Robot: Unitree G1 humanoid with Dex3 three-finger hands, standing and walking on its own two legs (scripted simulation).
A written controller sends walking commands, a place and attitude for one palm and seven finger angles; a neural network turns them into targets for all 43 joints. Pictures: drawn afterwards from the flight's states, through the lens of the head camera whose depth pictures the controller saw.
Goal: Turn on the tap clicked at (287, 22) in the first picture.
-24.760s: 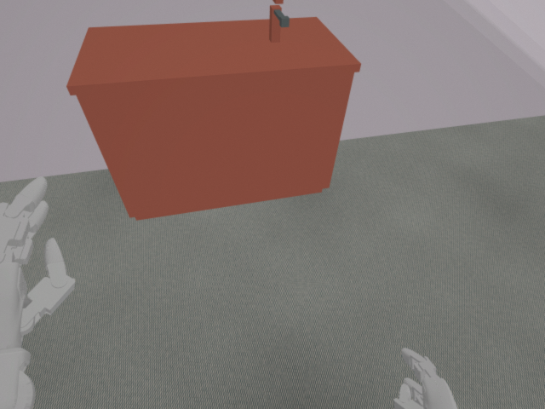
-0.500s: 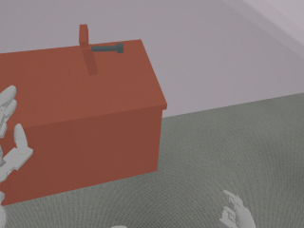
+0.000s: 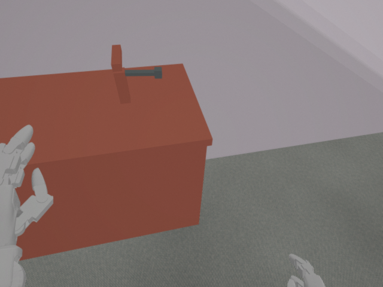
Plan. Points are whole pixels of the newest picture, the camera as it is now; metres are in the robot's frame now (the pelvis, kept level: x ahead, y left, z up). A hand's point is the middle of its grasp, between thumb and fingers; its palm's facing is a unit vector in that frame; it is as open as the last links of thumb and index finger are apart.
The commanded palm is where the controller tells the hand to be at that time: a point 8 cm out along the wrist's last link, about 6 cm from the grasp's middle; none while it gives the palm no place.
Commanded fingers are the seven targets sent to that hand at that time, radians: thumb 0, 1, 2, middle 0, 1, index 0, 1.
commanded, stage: stand and check the lever's angle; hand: left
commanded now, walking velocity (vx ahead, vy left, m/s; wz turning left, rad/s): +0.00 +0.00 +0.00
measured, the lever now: (158, 72) +0.74 +0.16 +0.08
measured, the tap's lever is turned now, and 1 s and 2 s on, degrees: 81 81 81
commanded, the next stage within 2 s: stand and wait in 0.28 s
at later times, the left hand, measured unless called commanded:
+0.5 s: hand (53, 179) +0.24 +0.25 +0.16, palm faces +0.37 -0.85 -0.37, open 7.4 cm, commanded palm +0.19 +0.29 +0.18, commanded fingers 0.00 0.90 0.90 -0.20 -0.30 -0.20 -0.30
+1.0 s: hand (49, 182) +0.24 +0.25 +0.16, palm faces +0.37 -0.85 -0.37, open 7.4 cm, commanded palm +0.19 +0.29 +0.18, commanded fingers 0.00 0.90 0.90 -0.20 -0.30 -0.20 -0.30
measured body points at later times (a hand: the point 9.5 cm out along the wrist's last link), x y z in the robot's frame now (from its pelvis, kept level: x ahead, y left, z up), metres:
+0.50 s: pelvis +0.03 +0.01 +0.01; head +0.04 +0.02 +0.46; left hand +0.22 +0.29 +0.18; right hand +0.20 -0.23 -0.07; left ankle +0.01 +0.12 -0.74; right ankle +0.05 -0.10 -0.74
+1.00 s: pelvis +0.02 +0.01 +0.01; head +0.03 +0.02 +0.46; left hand +0.21 +0.30 +0.18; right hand +0.19 -0.22 -0.08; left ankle +0.01 +0.12 -0.74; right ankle +0.05 -0.10 -0.74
